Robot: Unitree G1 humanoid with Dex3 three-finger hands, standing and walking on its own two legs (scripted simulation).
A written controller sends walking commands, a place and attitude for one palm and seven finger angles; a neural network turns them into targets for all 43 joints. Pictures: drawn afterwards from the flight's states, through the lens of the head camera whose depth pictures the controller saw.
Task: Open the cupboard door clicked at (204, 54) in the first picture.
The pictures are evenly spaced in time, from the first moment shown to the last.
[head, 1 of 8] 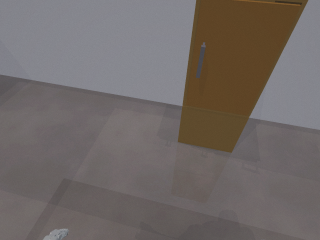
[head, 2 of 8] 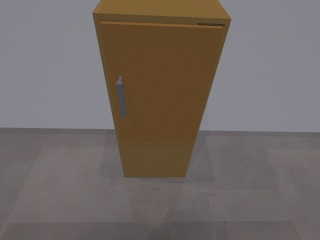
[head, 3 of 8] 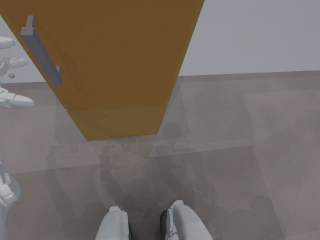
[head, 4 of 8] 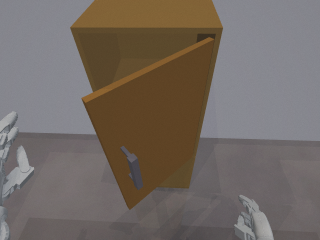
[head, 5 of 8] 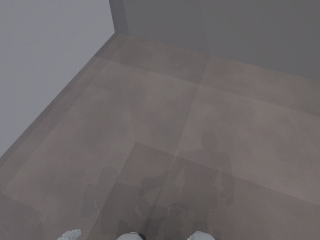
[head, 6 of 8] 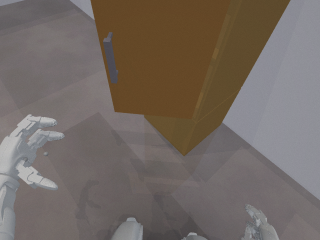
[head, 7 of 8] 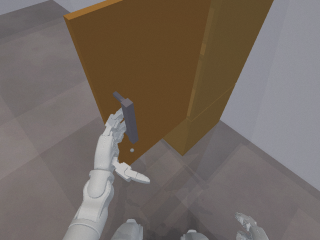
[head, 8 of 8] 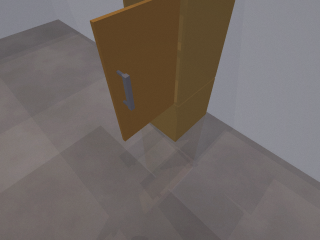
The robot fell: no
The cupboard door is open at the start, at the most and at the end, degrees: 0 90 90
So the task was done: yes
